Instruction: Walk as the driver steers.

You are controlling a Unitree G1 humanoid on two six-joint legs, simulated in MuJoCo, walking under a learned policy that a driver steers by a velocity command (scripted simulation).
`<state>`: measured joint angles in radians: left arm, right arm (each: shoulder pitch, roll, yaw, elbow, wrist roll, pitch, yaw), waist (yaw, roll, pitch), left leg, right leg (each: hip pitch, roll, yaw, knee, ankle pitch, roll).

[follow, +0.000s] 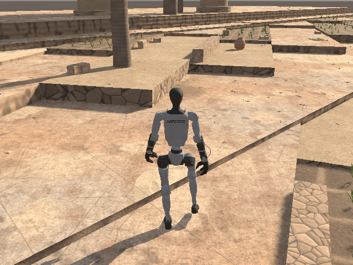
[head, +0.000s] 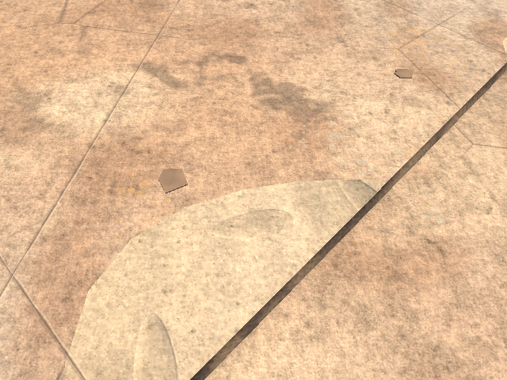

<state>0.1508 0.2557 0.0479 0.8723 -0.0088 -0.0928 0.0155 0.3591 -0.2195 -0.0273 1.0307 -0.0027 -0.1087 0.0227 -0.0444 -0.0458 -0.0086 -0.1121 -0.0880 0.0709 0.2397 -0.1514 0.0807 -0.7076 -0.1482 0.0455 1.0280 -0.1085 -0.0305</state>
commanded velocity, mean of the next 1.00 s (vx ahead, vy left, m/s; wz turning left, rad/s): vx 0.50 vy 0.00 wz -0.30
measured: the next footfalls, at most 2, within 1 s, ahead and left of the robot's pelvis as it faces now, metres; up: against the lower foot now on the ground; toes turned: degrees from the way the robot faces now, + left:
right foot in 0.26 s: +0.33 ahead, -0.16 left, +0.00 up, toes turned -2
left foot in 0.74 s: +0.51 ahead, +0.02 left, +0.00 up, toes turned -10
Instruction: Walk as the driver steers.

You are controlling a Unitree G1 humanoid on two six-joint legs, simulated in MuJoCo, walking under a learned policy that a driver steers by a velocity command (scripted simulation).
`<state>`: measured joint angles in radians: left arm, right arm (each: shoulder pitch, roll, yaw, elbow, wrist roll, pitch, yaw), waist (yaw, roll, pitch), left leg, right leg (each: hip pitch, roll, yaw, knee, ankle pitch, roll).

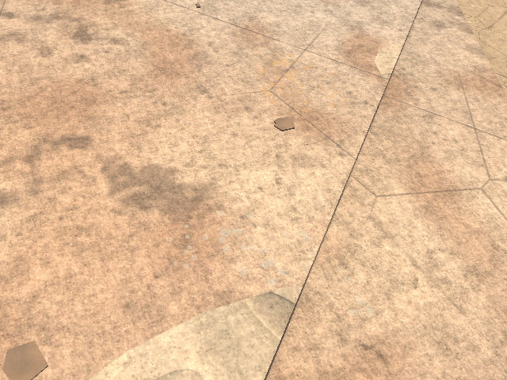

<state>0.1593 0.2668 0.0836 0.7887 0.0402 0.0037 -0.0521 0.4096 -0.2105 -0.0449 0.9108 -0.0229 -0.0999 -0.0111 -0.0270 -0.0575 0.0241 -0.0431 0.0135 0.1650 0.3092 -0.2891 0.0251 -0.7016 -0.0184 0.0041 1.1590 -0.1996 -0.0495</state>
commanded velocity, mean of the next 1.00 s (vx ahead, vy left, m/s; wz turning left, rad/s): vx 0.50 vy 0.00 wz -0.39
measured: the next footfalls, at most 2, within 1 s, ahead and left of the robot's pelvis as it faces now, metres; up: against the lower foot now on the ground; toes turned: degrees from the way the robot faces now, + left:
right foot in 0.22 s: +0.26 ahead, -0.10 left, +0.00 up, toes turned -12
left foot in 0.74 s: +0.58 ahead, -0.08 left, +0.08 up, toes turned -22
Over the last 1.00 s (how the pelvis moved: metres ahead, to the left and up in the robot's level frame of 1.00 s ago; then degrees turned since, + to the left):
0.52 -0.08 0.00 -20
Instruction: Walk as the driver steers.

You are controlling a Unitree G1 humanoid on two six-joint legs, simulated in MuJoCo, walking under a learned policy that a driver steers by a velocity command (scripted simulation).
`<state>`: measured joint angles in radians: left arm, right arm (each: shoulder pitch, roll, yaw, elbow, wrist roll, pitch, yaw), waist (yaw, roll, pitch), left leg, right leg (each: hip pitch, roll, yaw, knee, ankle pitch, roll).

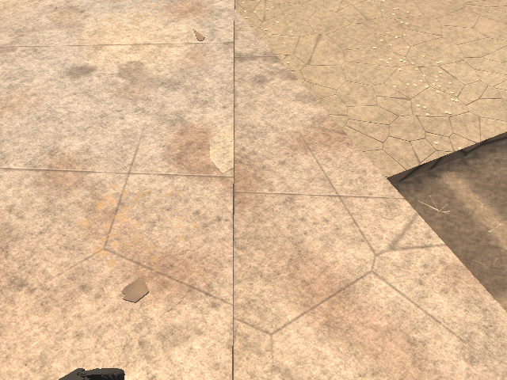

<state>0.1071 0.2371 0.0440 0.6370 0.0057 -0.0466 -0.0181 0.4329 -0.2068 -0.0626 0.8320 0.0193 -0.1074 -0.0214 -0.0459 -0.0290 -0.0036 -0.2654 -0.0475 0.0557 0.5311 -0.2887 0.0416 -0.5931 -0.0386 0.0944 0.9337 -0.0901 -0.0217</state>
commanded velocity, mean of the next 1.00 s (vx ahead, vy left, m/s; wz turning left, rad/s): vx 0.50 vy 0.00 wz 0.49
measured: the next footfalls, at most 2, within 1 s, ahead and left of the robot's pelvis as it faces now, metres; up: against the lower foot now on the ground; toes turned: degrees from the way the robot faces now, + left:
right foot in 0.18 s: +0.21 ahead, -0.17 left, -0.08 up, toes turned +7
left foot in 0.58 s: +0.40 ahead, +0.16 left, +0.00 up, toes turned +24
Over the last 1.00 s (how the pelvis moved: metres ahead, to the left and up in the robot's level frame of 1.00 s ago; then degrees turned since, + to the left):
0.51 -0.16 0.07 -24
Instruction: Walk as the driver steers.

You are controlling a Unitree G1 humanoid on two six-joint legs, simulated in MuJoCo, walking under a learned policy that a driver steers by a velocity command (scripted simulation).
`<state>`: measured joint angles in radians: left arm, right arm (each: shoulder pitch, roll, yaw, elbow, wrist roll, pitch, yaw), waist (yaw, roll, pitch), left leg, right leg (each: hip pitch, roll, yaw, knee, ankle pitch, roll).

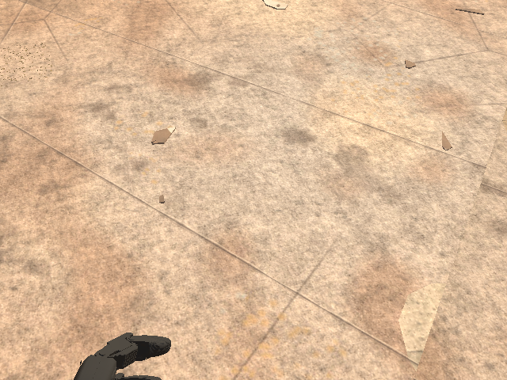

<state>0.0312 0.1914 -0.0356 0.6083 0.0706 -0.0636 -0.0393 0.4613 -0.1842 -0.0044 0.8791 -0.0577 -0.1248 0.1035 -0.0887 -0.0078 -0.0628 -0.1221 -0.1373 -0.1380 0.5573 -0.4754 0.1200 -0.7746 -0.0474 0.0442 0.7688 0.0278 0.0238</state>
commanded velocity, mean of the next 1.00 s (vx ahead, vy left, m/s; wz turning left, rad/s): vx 0.50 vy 0.00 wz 0.09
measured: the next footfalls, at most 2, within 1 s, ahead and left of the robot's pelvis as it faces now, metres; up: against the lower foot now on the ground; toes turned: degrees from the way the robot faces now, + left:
right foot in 0.08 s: +0.26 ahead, -0.13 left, +0.00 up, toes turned +2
left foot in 0.60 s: +0.54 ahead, +0.14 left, +0.00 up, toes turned +6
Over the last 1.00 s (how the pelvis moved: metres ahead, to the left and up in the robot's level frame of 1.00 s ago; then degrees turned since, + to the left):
0.51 0.15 -0.01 34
